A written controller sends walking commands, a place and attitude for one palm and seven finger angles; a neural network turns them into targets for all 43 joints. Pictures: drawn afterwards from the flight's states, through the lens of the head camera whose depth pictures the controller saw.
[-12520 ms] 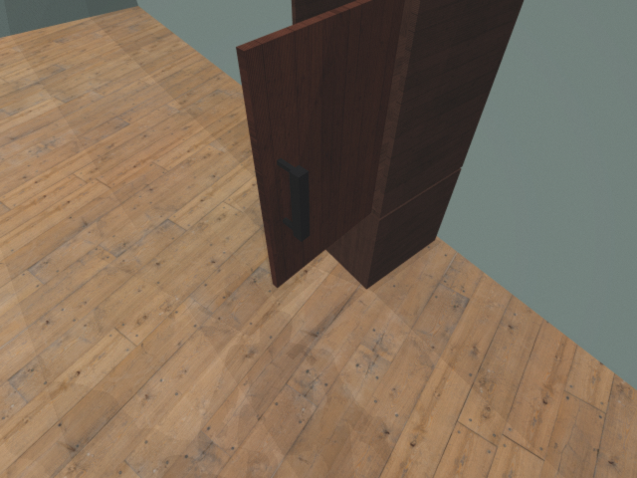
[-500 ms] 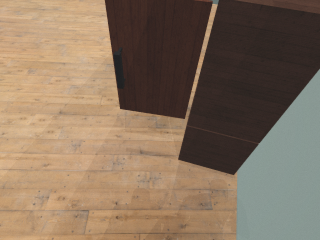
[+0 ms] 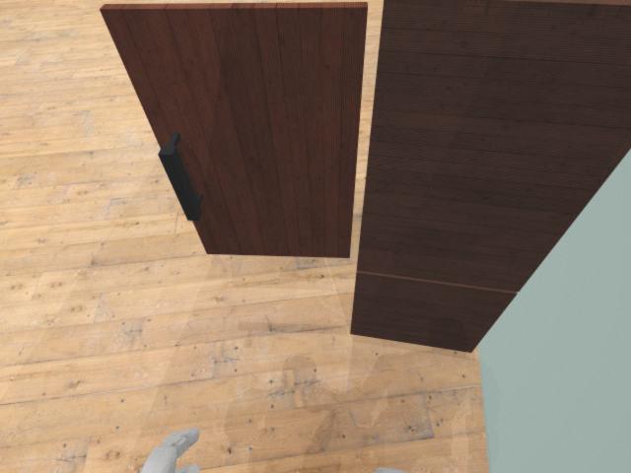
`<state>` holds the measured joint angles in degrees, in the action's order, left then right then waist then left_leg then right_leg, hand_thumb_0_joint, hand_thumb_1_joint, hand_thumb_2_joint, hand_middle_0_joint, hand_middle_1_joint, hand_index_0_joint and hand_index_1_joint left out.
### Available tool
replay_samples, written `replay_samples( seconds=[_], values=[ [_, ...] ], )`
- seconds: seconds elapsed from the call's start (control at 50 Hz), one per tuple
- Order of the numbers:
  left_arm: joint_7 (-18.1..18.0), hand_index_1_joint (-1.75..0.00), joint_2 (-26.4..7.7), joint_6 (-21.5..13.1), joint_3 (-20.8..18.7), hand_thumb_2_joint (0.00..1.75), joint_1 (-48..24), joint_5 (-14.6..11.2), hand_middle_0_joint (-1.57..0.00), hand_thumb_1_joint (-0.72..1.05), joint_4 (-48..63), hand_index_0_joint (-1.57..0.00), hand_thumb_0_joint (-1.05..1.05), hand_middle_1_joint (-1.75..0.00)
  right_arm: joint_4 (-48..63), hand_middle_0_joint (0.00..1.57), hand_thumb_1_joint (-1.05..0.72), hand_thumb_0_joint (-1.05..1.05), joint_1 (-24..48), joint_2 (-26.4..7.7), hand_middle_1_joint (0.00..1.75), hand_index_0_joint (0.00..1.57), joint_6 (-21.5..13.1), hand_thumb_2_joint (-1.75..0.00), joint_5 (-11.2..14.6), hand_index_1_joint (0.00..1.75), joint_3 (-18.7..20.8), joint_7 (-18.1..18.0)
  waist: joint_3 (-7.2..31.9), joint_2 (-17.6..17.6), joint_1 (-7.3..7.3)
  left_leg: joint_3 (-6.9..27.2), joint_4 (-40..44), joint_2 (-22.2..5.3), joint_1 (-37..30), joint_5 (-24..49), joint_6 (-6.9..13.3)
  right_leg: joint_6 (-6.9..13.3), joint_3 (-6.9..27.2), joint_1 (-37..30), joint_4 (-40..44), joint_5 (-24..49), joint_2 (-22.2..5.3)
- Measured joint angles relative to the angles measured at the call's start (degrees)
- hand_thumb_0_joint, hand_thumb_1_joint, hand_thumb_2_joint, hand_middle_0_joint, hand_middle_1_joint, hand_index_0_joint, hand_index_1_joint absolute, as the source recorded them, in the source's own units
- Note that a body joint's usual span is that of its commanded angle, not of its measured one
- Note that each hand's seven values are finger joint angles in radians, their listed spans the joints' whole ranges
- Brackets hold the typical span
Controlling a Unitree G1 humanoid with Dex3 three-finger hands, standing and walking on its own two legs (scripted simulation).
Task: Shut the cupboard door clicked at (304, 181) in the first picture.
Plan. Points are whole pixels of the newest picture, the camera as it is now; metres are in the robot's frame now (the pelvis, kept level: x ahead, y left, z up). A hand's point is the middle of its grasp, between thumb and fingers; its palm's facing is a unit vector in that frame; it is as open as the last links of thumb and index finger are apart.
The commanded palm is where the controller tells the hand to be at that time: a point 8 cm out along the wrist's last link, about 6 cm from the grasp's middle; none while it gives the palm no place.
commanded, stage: take the last steps up to it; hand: left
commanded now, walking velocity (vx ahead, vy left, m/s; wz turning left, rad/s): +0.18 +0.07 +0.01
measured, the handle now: (185, 178) +0.63 +0.27 -0.04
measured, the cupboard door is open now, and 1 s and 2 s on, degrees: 97 97 97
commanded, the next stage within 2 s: come to a stop and stand still in 0.10 s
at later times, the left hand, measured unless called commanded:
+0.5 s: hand out of the picture +0.10 +0.22 -0.17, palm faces +0.05 -0.98 -0.20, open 7.3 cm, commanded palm none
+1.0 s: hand (214, 461) +0.16 +0.16 -0.16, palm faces +0.02 -0.98 -0.18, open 7.2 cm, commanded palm none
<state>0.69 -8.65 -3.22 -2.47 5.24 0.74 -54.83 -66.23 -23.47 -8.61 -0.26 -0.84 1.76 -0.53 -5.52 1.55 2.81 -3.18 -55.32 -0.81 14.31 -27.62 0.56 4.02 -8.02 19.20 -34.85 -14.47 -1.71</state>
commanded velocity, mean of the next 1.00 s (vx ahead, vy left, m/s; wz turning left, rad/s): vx -0.06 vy -0.02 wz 0.00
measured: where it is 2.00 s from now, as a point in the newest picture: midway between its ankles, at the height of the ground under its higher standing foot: outside the picture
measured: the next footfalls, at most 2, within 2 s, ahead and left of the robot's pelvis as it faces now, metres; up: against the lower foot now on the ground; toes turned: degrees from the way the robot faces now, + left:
left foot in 0.32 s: +0.21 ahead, +0.15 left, +0.00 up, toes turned +6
right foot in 0.68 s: +0.12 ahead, -0.12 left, +0.00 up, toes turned -5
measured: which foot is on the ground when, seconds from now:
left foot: up 0.00-0.30, down 0.32-0.68, up 0.70-0.86, down 0.88-1.00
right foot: down 0.00-0.36, up 0.38-0.66, down 0.68-1.00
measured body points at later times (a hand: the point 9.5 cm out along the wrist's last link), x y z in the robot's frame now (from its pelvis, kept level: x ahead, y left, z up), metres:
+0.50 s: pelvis +0.11 +0.04 +0.01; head +0.16 +0.05 +0.45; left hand +0.10 +0.27 -0.16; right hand +0.23 -0.19 -0.13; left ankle +0.17 +0.15 -0.73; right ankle +0.05 -0.08 -0.69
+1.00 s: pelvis +0.10 -0.02 +0.01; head +0.12 -0.01 +0.46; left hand +0.16 +0.21 -0.15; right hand +0.08 -0.25 -0.14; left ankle +0.09 +0.11 -0.73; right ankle +0.08 -0.12 -0.73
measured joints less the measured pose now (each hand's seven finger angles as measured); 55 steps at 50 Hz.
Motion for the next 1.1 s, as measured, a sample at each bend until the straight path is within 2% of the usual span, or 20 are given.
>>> replay_samples(
  seconds=[0.02, 0.06, 0.14, 0.24, 0.28, 0.32, 0.38, 0.44, 0.5, 0.56, 0.62, 0.68, 0.74, 0.8, 0.86, 0.88, 0.9, 0.92, 0.98, 1.1],
  values=[
    [-0.35, -0.3, 0.38, 0.01, 0.01, 0.9, 0.59, -0.08, -0.2, 0.91, -0.12, -0.2, 0.0, -0.3, 0.18, 0.2, -0.91, 0.01, 0.83, -0.21, 0.3, 0.2, 0.38, -0.9, -0.12, 0.29, 0.3, 0.06, 0.13, 0.29, -0.01, 0.37, -3.54, -0.69, 3.14, 1.82, -0.29, -0.05, -0.39, -1.24, 1.72, 0.04, 0.35],
    [-0.82, -0.3, 0.96, -0.09, -0.02, 0.9, 2.25, -0.07, -0.2, 0.91, -0.92, -0.2, 0.0, -0.3, 1.07, 0.2, -0.91, 0.01, 2.69, -0.46, 0.3, 0.2, 0.72, -0.9, -0.4, 0.29, 0.66, 0.19, 0.73, 0.26, -0.11, 0.44, -4.64, -2.33, 8.05, 5.63, -1.1, -0.52, -0.78, -3.65, 5.86, 1.29, 0.85],
    [-1.64, -0.3, -0.35, -1.07, -1.59, 0.89, 5.18, -0.26, -0.21, 0.96, -2.54, -0.21, -0.03, -0.3, 3.52, 0.2, -0.91, 0.01, 6.11, -0.14, 0.29, 0.2, 0.31, -0.9, -0.45, 0.29, 1.04, 0.56, 2.14, -1.02, -1.3, 0.28, 4.48, -4.25, 12.48, 10.29, -2.62, -0.41, -0.94, -7.76, 12.35, 2.66, 1.15],
    [-1.0, -0.3, -1.62, -0.51, -0.84, 0.89, 8.88, 0.23, -0.2, 0.95, -6.07, -0.2, -0.02, -0.3, 5.63, 0.2, -0.93, 0.01, 10.95, -0.91, 0.29, 0.2, -0.08, -0.9, -0.37, 0.29, 1.26, 0.71, 2.76, -1.86, -3.24, -0.56, 15.53, -3.67, 11.69, 13.1, -3.32, -1.8, -0.43, -11.53, 14.33, 1.09, 0.53],
    [-1.19, -0.3, -1.62, 0.19, -0.47, 0.9, 10.42, 0.21, -0.2, 0.94, -7.38, -0.2, -0.02, -0.3, 6.26, 0.2, -0.93, 0.01, 12.72, -1.46, 0.29, 0.2, -0.42, -0.9, -0.3, 0.29, 0.92, 0.63, 2.64, -2.11, -3.95, -0.78, 21.04, -2.88, 9.17, 16.15, -3.36, -2.7, -0.05, -12.38, 12.85, -0.72, 0.14],
    [-1.56, -0.3, -1.2, 1.13, 0.1, 0.9, 12.2, 0.08, -0.2, 0.93, -8.42, -0.2, -0.01, -0.3, 7.03, 0.2, -0.93, 0.01, 13.85, -2.29, 0.29, 0.2, -1.16, -0.9, -0.26, 0.29, 0.44, 0.38, 2.93, -1.14, -4.57, -0.66, 26.17, -3.21, 5.86, 25.38, -2.42, -3.75, 0.28, -12.18, 9.17, -3.71, 0.6],
    [-2.52, -0.3, -1.7, 3.17, 0.75, 0.9, 12.88, -0.14, -0.2, 0.92, -9.43, -0.2, -0.01, -0.3, 7.05, 0.2, -0.93, 0.01, 15.92, -1.4, 0.29, 0.2, -1.01, -0.9, -0.02, 0.29, -0.26, -0.59, 2.85, -3.23, -4.96, -1.86, 23.81, -1.88, 4.88, 16.47, 0.01, -4.78, 1.51, -11.35, 4.34, -7.74, -1.03],
    [-2.46, -0.3, -2.01, 5.05, 1.01, 0.9, 11.86, -0.37, -0.2, 0.92, -8.87, -0.2, 0.0, -0.3, 7.76, 0.2, -0.92, 0.0, 18.39, -0.31, 0.29, 0.2, -0.23, -0.9, 0.11, 0.29, -0.97, -1.61, 1.63, -4.4, -5.48, -3.07, 24.2, -1.25, 4.63, 15.67, 0.43, -5.07, 3.88, -7.48, -3.57, -13.45, -1.2],
    [-2.15, -0.3, -2.02, 6.21, 0.46, 0.9, 10.37, -0.37, -0.2, 0.92, -7.09, -0.2, 0.0, -0.3, 9.04, 0.2, -0.92, 0.0, 20.1, 0.1, 0.3, 0.2, 0.62, -0.9, -0.02, 0.29, -0.87, -2.08, 0.3, -3.3, -5.11, -3.33, 24.98, -2.15, 4.97, 16.32, 0.73, -4.98, 5.57, -1.9, -14.24, -17.41, 0.25],
    [-1.92, -0.3, -2.48, 6.71, -0.39, 0.9, 8.79, -0.3, -0.2, 0.92, -4.87, -0.2, 0.0, -0.3, 9.56, 0.2, -0.91, 0.0, 20.42, -0.02, 0.3, 0.2, 1.23, -0.9, -0.19, 0.3, -0.38, -2.16, -0.39, -2.09, -4.62, -3.34, 25.37, -3.38, 5.41, 17.03, 0.26, -5.01, 6.16, 1.54, -18.34, -17.26, 0.95],
    [-1.75, -0.3, -2.91, 6.6, -0.95, 0.9, 7.38, -0.16, -0.2, 0.91, -2.75, -0.2, 0.0, -0.3, 9.35, 0.2, -0.91, 0.0, 19.41, -0.92, 0.3, 0.2, 1.99, -0.9, -0.41, 0.3, 0.25, -1.9, -0.28, -0.69, -4.09, -2.84, 24.86, -4.42, 6.09, 17.4, -0.71, -4.55, 5.65, 1.06, -13.71, -14.79, 0.59],
    [-1.68, -0.3, -3.97, 5.46, -1.09, 0.9, 7.64, 0.3, -0.2, 0.91, -0.68, -0.2, 0.0, -0.3, 8.91, 0.2, -0.91, 0.0, 17.12, -1.63, 0.3, 0.2, 3.12, -0.9, -0.09, 0.3, 0.9, -1.23, 1.39, -1.37, -3.8, -2.73, 21.6, -4.09, 8.13, 15.58, -1.86, -4.09, 6.17, -3.09, -0.37, -5.86, -0.85],
    [-1.85, -0.3, -3.31, 5.24, -0.45, 0.9, 6.94, 0.76, -0.2, 0.91, -1.26, -0.2, 0.0, -0.3, 7.97, 0.2, -0.91, 0.0, 14.86, -3.04, 0.3, 0.2, 4.57, -0.9, 0.16, 0.3, 1.85, -0.41, 1.85, -0.16, -2.89, 0.46, 14.1, -2.82, 9.88, 5.45, -1.81, -3.68, 4.83, -3.38, -1.13, -5.18, -0.44],
    [-1.88, -0.3, -2.43, 4.86, 0.18, 0.9, 6.8, 0.76, -0.2, 0.91, -1.94, -0.2, 0.0, -0.3, 6.6, 0.2, -0.91, 0.01, 12.56, -3.63, 0.3, 0.2, 4.73, -0.9, 0.16, 0.29, 2.11, -0.22, 2.81, -0.38, -2.43, 1.27, 8.41, -1.21, 9.18, 2.97, -1.7, -3.0, 4.39, -4.71, 1.6, -4.49, -0.11],
    [-1.87, -0.3, -1.85, 4.16, 0.7, 0.9, 6.53, 0.47, -0.2, 0.91, -2.77, -0.2, 0.0, -0.3, 5.61, 0.2, -0.91, 0.01, 10.51, -3.27, 0.29, 0.2, 3.74, -0.9, 0.28, 0.29, 1.63, -0.49, 3.3, -1.48, -1.99, 0.36, 16.14, -0.39, 3.79, 5.76, -2.2, -2.72, 4.45, -5.27, 3.43, -3.39, 0.3],
    [-1.81, -0.3, -1.56, 3.93, 0.93, 0.9, 6.49, 0.19, -0.2, 0.91, -3.1, -0.2, 0.0, -0.3, 5.33, 0.2, -0.91, 0.01, 9.73, -3.28, 0.29, 0.2, 3.13, -0.9, 0.28, 0.29, 1.31, -0.6, 3.58, -1.27, -1.83, 0.62, 21.08, -0.58, 1.34, 10.5, -2.01, -2.78, 4.23, -5.08, 3.28, -3.45, 0.85],
    [-1.71, -0.3, -1.22, 3.78, 1.17, 0.9, 6.26, -0.1, -0.2, 0.91, -3.55, -0.2, 0.0, -0.3, 4.83, 0.2, -0.91, 0.01, 9.03, -3.26, 0.29, 0.2, 2.43, -0.9, 0.21, 0.29, 1.07, -0.79, 3.88, -0.75, -1.54, 1.19, 24.37, -1.05, -0.23, 10.68, -0.95, -2.85, 3.68, -4.84, 3.03, -3.66, 1.54],
    [-1.69, -0.3, -1.13, 3.86, 1.29, 0.9, 5.69, -0.31, -0.2, 0.91, -4.14, -0.2, 0.0, -0.3, 3.98, 0.2, -0.91, 0.01, 8.78, -2.7, 0.29, 0.2, 2.12, -0.9, 0.13, 0.29, 0.78, -1.02, 3.69, -1.29, -1.4, 1.4, 24.9, -0.95, -0.52, 10.08, -0.53, -2.91, 3.47, -5.17, 3.3, -3.67, 1.47],
    [-2.02, -0.3, -1.46, 3.95, 1.02, 0.89, 4.82, -0.69, -0.2, 0.93, -5.29, -0.2, 0.0, -0.3, 2.06, 0.2, -0.91, 0.01, 7.95, -0.92, 0.29, 0.2, 1.61, -0.9, 0.02, 0.29, -0.48, -1.32, 3.59, -2.8, -2.03, 1.22, 26.83, -0.88, -1.92, 11.19, -1.15, -2.71, 3.64, -7.09, 6.5, -1.48, 1.5],
    [-1.82, -0.3, -1.65, 3.6, 1.4, 0.89, 5.63, -0.81, -0.2, 0.94, -7.5, -0.2, -0.01, -0.3, 0.59, 0.2, -0.91, 0.01, 7.35, 1.22, 0.29, 0.2, 1.23, -0.9, 0.12, 0.29, -1.33, -1.41, 4.21, -2.38, -2.23, 1.18, 30.89, -1.38, -4.45, 13.45, -1.98, -2.13, 3.62, -9.62, 10.64, 0.04, 2.21]
  ],
)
